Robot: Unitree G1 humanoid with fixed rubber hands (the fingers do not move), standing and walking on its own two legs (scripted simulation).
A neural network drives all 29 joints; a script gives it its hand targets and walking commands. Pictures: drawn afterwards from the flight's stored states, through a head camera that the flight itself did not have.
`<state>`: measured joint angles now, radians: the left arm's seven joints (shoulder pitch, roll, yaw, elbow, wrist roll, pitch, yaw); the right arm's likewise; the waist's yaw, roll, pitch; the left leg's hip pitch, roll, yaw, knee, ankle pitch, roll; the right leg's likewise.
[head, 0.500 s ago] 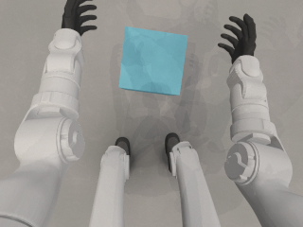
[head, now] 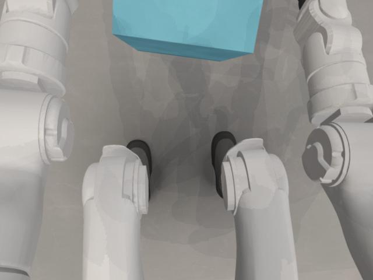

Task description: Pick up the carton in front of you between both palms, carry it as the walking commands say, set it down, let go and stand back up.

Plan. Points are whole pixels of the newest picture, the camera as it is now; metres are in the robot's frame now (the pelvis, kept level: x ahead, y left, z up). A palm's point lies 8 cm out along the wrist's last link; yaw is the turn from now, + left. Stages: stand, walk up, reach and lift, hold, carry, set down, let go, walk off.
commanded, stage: reach and lift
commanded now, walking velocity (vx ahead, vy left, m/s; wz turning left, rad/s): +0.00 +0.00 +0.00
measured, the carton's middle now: out of the picture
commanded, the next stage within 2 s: none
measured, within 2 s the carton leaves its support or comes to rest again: leaves its support in 1.00 s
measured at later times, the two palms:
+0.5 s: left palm out of the picture +0.58 +0.16 -0.20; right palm out of the picture +0.54 -0.19 -0.20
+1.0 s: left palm out of the picture +0.58 +0.13 -0.20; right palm out of the picture +0.55 -0.17 -0.19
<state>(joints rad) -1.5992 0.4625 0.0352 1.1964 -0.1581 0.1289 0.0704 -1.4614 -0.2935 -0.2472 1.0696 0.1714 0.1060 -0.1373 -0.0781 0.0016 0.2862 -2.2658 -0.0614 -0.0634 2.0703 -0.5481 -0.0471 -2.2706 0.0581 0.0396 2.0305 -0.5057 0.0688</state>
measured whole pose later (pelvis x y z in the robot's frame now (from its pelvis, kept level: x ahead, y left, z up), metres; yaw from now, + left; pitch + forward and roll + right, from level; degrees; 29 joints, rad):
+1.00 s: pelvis +0.01 +0.00 -0.03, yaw +0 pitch +38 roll -2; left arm -1.50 0.29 0.13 1.03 -0.03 0.22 0.10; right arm -1.41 -0.21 -0.34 0.95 0.08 0.20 -0.12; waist -0.06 -0.01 0.33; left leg -2.27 -0.06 -0.05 2.23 -0.62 -0.03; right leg -2.27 0.05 0.04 2.19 -0.58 0.07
